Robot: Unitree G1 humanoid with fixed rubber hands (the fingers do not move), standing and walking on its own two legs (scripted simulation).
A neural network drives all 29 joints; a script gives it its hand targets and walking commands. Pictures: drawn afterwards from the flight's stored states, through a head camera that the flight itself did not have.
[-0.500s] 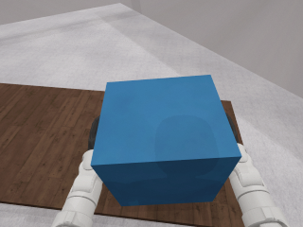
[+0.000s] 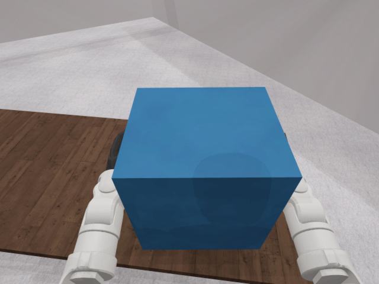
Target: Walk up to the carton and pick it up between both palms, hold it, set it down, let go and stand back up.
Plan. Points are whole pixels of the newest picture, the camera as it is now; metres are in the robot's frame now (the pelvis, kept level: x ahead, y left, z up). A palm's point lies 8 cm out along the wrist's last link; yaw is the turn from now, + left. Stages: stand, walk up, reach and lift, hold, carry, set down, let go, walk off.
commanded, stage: reach and lift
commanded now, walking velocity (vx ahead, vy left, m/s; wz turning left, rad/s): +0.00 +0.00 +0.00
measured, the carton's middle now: (201, 172) +0.36 -0.01 +0.09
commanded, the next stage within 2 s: hold in 1.32 s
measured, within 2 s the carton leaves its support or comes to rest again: neither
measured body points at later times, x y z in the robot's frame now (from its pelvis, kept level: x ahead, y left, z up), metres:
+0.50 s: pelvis +0.03 +0.02 +0.00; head +0.01 +0.05 +0.45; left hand +0.38 +0.19 +0.12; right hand +0.37 -0.17 +0.12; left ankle +0.01 +0.13 -0.75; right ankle +0.01 -0.12 -0.75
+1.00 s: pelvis +0.00 +0.01 +0.00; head -0.03 +0.03 +0.45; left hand +0.37 +0.19 +0.14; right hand +0.37 -0.17 +0.13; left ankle +0.01 +0.13 -0.75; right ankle +0.01 -0.12 -0.75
